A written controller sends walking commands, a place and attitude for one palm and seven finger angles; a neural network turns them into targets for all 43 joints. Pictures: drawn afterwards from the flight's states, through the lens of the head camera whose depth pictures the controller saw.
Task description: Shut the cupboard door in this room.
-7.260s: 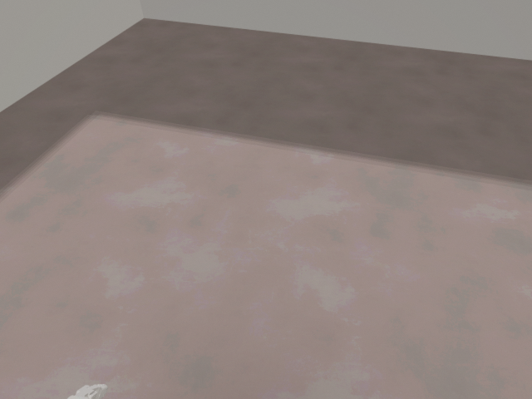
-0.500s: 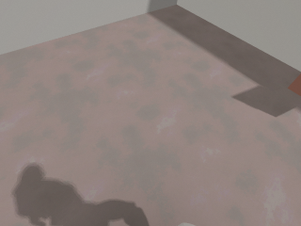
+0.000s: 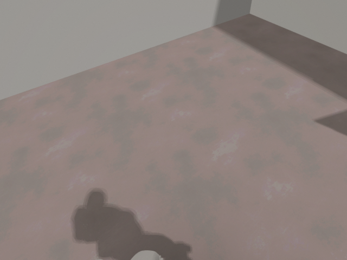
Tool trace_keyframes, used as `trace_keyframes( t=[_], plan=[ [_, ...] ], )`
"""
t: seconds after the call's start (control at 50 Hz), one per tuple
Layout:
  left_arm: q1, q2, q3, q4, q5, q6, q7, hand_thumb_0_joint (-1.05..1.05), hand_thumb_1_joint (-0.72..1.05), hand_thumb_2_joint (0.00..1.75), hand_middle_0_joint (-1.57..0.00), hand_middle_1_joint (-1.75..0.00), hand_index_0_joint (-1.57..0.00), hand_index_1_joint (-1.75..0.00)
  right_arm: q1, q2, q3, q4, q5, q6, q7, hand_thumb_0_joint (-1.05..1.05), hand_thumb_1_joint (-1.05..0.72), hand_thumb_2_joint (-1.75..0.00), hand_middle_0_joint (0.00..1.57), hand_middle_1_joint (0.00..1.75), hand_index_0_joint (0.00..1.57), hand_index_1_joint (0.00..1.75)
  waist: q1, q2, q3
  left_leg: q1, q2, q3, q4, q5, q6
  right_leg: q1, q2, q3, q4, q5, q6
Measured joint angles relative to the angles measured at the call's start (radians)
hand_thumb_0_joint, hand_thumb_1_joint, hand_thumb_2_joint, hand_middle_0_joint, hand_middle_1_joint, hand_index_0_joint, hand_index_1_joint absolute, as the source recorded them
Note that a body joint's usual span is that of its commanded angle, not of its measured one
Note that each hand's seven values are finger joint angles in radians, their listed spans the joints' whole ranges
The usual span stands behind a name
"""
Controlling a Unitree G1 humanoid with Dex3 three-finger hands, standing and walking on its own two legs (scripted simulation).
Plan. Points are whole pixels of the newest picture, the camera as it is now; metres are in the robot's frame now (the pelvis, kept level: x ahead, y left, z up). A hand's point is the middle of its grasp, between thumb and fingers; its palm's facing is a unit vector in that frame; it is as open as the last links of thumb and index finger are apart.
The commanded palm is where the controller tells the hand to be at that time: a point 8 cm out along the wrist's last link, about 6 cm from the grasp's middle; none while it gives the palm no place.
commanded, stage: turn or walk to find it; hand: left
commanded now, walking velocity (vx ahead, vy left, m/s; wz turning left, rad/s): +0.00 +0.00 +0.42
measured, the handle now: out of the picture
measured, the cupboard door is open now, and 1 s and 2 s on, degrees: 78 78 78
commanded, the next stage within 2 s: none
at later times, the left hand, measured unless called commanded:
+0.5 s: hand out of the picture -0.05 +0.26 -0.18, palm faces +0.28 -0.93 -0.25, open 7.4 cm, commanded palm none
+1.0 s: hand out of the picture -0.03 +0.20 -0.14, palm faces +0.43 -0.86 -0.29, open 7.4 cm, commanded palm none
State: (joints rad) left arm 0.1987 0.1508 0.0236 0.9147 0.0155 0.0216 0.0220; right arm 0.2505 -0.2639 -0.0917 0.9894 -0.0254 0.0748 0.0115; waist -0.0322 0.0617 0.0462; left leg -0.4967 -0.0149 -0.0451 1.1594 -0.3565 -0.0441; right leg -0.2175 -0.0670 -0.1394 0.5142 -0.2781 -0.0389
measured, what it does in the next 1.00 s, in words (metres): steps on the spot, turning left: left foot, then right foot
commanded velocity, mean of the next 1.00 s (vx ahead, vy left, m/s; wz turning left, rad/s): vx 0.00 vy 0.00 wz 0.42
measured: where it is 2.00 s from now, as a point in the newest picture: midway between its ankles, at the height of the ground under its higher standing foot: outside the picture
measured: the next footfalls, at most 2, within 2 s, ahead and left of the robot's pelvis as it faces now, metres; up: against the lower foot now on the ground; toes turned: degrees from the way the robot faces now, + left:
left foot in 0.34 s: -0.02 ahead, +0.15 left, +0.00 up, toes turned +15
right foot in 0.80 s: +0.05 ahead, -0.08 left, +0.00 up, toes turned +16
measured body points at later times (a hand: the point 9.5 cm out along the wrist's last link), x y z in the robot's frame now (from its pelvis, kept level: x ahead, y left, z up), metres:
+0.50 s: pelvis -0.02 +0.05 +0.00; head -0.01 +0.07 +0.45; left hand -0.06 +0.31 -0.16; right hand +0.13 -0.17 -0.13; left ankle -0.05 +0.14 -0.74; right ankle -0.01 -0.09 -0.67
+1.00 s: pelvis -0.03 -0.01 +0.00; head +0.01 -0.05 +0.45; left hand -0.05 +0.24 -0.12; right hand +0.10 -0.24 -0.17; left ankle -0.12 +0.12 -0.64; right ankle +0.01 -0.09 -0.74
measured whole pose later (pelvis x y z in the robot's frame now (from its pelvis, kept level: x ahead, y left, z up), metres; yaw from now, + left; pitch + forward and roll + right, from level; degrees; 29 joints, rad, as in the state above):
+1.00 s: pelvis -0.03 -0.01 +0.00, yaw +26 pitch -2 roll +2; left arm 0.19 0.15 0.02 0.92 0.02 0.02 0.02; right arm 0.26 -0.26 -0.09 1.00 -0.02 0.08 0.01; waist -0.03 0.06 0.06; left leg -0.48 0.00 -0.04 1.18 -0.36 -0.05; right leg -0.21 -0.08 -0.16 0.51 -0.28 -0.03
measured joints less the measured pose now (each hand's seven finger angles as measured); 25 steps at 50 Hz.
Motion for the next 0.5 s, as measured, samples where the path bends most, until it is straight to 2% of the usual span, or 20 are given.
trace_keyframes(
  t=[0.06, 0.14, 0.28, 0.34, 0.36, 0.38, 0.42, 0.5],
  plan=[
    [0.018, -0.003, -0.001, 0.012, 0.0, -0.004, 0.001, 0.0, 0.9, 0.9, -0.2, -0.3, -0.2, -0.3, 0.008, -0.004, 0.0, 0.008, 0.001, 0.001, 0.001, 0.0, -0.91, -0.89, 0.2, 0.3, 0.2, 0.29, 0.002, -0.009, 0.003, 0.005, 0.028, 0.002, 0.024, 0.029, -0.02, 0.013, -0.008, -0.033, -0.026, 0.011, -0.004],
    [0.039, 0.003, 0.004, 0.024, 0.005, -0.009, 0.004, 0.0, 0.91, 0.9, -0.2, -0.3, -0.21, -0.3, 0.003, -0.002, 0.005, 0.023, 0.002, 0.011, 0.0, 0.0, -0.91, -0.89, 0.2, 0.3, 0.2, 0.29, 0.017, -0.024, 0.01, 0.046, 0.056, 0.015, -0.047, 0.0, -0.033, 0.011, -0.022, -0.072, -0.029, 0.011, -0.004],
    [0.064, 0.04, 0.017, 0.056, 0.016, -0.003, 0.0, 0.0, 0.91, 0.9, -0.2, -0.3, -0.21, -0.3, -0.063, 0.019, 0.027, 0.011, 0.014, -0.003, -0.005, 0.01, -0.91, -0.89, 0.19, 0.3, 0.2, 0.29, 0.056, -0.065, 0.033, 0.173, 0.06, 0.091, -0.365, -0.092, -0.019, -0.021, -0.067, -0.121, 0.027, -0.009, 0.021],
    [0.078, 0.064, 0.027, 0.071, 0.009, 0.008, -0.002, 0.0, 0.91, 0.9, -0.2, -0.3, -0.21, -0.3, -0.086, 0.026, 0.037, -0.015, 0.017, -0.028, -0.003, 0.0, -0.91, -0.89, 0.19, 0.3, 0.2, 0.29, 0.059, -0.074, 0.027, 0.256, 0.053, 0.121, -0.574, 0.027, 0.006, -0.05, -0.089, -0.147, 0.1, -0.042, 0.046],
    [0.078, 0.078, 0.031, 0.076, 0.004, 0.016, -0.003, 0.0, 0.91, 0.9, -0.2, -0.3, -0.2, -0.3, -0.095, 0.036, 0.038, -0.019, 0.014, -0.037, -0.004, 0.0, -0.91, -0.89, 0.19, 0.3, 0.2, 0.29, 0.059, -0.092, 0.027, 0.257, 0.04, 0.124, -0.582, 0.028, 0.033, -0.072, -0.102, -0.13, 0.151, -0.069, 0.061],
    [0.076, 0.09, 0.035, 0.082, 0.003, 0.028, -0.001, 0.0, 0.91, 0.9, -0.2, -0.3, -0.2, -0.3, -0.103, 0.046, 0.041, -0.024, 0.013, -0.043, -0.004, 0.0, -0.91, -0.89, 0.19, 0.3, 0.2, 0.29, 0.063, -0.109, 0.029, 0.252, 0.029, 0.125, -0.567, 0.02, 0.051, -0.1, -0.099, -0.087, 0.221, -0.142, 0.074],
    [0.072, 0.104, 0.04, 0.089, 0.004, 0.05, 0.002, 0.0, 0.91, 0.9, -0.2, -0.3, -0.2, -0.3, -0.108, 0.061, 0.052, -0.033, 0.008, -0.051, -0.007, 0.0, -0.91, -0.89, 0.2, 0.3, 0.2, 0.29, 0.067, -0.118, 0.023, 0.258, 0.024, 0.12, -0.57, 0.016, 0.068, -0.156, -0.072, -0.014, 0.374, -0.225, 0.089],
    [0.047, 0.107, 0.043, 0.089, 0.002, 0.054, -0.006, 0.01, 0.91, 0.9, -0.2, -0.3, -0.2, -0.3, -0.105, 0.073, 0.064, -0.038, 0.007, -0.056, -0.021, 0.0, -0.91, -0.89, 0.2, 0.3, 0.2, 0.29, 0.061, -0.097, 0.01, 0.289, 0.018, 0.09, -0.644, 0.063, 0.076, -0.223, -0.04, 0.057, 0.547, -0.172, 0.109]
  ],
)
